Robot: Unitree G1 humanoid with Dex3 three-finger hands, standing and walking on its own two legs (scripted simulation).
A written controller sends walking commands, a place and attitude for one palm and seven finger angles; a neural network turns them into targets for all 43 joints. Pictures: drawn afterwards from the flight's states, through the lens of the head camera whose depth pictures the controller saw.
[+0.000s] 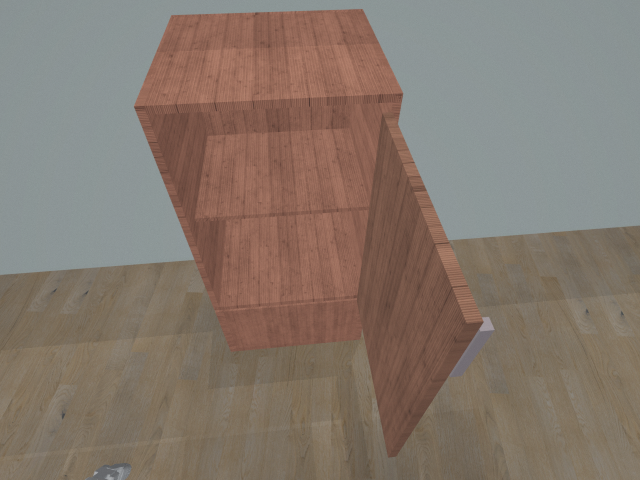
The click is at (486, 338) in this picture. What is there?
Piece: cupboard door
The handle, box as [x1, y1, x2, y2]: [449, 317, 494, 376]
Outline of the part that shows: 488,317 482,317 484,321 455,365 449,375 450,376 457,376 463,373 494,329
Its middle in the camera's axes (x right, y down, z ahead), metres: +0.19 +0.16 +0.55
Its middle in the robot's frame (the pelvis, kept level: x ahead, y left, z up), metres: +0.31 -0.17 -0.05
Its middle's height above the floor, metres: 0.72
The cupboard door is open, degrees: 90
